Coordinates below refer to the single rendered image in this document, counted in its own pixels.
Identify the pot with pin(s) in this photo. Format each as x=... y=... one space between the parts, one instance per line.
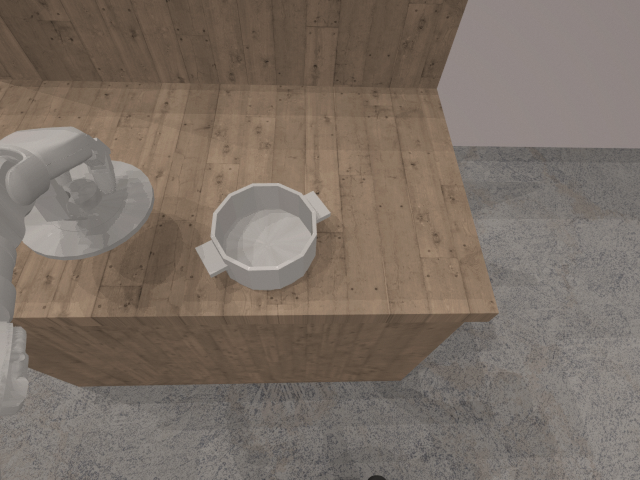
x=264 y=235

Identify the lid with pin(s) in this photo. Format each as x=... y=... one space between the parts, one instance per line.
x=112 y=222

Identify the left robot forearm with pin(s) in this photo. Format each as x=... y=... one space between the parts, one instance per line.
x=23 y=178

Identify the robot left upper arm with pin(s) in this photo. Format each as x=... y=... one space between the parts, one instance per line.
x=13 y=369

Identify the knob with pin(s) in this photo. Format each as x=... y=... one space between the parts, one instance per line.
x=84 y=192

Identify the left robot hand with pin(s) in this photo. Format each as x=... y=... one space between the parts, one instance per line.
x=61 y=149

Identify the table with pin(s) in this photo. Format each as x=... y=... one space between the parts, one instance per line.
x=206 y=97

